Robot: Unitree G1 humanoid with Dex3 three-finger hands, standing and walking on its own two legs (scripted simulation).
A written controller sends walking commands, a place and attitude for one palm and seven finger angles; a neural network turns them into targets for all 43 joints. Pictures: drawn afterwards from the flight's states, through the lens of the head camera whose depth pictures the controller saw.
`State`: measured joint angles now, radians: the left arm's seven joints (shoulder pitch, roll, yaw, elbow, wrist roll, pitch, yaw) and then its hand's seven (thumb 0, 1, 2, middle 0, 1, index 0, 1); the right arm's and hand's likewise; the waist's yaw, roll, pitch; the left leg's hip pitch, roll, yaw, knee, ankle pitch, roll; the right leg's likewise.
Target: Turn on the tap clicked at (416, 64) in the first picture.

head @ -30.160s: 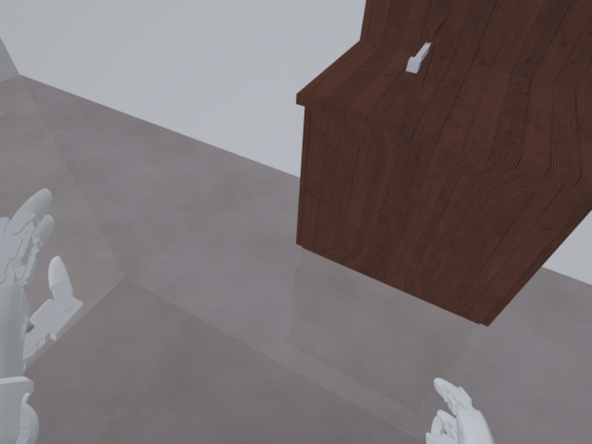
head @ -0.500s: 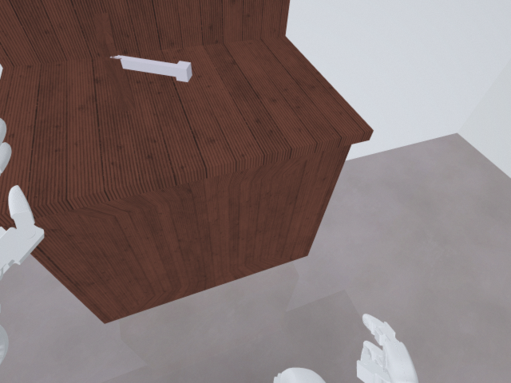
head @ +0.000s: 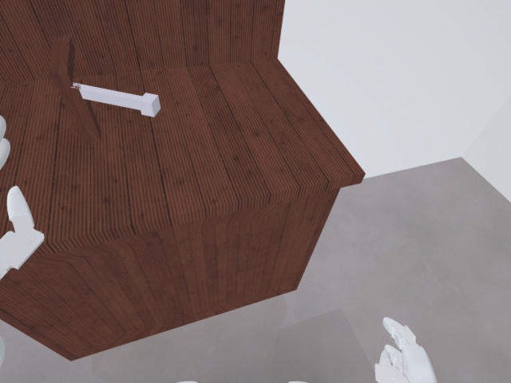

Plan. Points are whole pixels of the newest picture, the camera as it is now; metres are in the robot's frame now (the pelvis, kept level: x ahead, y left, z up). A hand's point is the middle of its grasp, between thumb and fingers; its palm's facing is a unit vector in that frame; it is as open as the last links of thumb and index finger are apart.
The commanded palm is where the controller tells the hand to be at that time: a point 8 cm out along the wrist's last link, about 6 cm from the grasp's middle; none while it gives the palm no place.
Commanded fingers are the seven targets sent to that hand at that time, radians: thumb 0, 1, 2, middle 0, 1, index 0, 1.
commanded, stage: shuffle to correct the standing spot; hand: left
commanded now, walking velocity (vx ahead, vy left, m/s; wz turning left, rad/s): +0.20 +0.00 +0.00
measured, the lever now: (149, 104) +0.53 +0.23 +0.14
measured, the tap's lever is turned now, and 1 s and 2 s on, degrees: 59 59 59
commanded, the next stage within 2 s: come to a stop and stand still in 0.16 s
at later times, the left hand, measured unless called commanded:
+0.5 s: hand (95, 167) +0.32 +0.23 +0.20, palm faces +0.44 -0.80 -0.40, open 7.4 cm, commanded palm +0.26 +0.26 +0.20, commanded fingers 0.00 0.90 0.90 -0.20 -0.30 -0.20 -0.30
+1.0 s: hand (80, 168) +0.32 +0.25 +0.18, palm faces +0.37 -0.85 -0.38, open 7.4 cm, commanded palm +0.25 +0.28 +0.20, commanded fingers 0.00 0.90 0.90 -0.20 -0.30 -0.20 -0.30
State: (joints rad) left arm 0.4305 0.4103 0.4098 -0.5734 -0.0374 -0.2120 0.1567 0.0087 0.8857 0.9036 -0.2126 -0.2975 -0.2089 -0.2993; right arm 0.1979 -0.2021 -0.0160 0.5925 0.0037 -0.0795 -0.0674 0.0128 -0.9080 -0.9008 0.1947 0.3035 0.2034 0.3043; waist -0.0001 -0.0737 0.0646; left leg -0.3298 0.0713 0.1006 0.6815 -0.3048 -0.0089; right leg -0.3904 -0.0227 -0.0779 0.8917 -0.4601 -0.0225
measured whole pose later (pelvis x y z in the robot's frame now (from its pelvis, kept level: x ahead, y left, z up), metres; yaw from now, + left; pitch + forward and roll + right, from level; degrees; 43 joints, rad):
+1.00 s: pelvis +0.07 +0.01 +0.02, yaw -3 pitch -1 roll -1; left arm 0.32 0.36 0.38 -0.39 -0.04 -0.16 0.11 0.01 0.90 0.90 -0.20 -0.30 -0.20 -0.30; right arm 0.19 -0.25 -0.03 0.55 0.02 -0.10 -0.01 0.01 -0.91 -0.90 0.20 0.30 0.21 0.30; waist 0.02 0.02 0.08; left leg -0.31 0.06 0.12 0.49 -0.16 0.03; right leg -0.20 0.00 -0.04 0.47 -0.25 0.01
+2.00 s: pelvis +0.07 +0.05 +0.02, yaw +2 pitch -3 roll -2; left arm 0.38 0.34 0.35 -0.45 -0.01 -0.17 0.11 0.01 0.89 0.90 -0.21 -0.30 -0.21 -0.30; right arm 0.22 -0.19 0.01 0.60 0.01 -0.14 -0.02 0.01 -0.90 -0.90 0.20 0.30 0.21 0.30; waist 0.04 0.00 0.07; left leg -0.28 -0.01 0.10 0.45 -0.14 0.08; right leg -0.13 -0.01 0.01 0.41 -0.24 0.00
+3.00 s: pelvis +0.11 +0.02 +0.02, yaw +2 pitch -1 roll -1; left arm 0.44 0.36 0.34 -0.47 -0.05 -0.15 0.12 0.01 0.89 0.90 -0.21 -0.30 -0.21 -0.30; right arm 0.20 -0.20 0.02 0.56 0.02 -0.07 -0.05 0.01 -0.91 -0.90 0.20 0.30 0.21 0.30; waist 0.02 -0.01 0.04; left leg -0.26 0.02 0.10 0.45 -0.18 0.05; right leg -0.10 0.02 0.02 0.39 -0.27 0.01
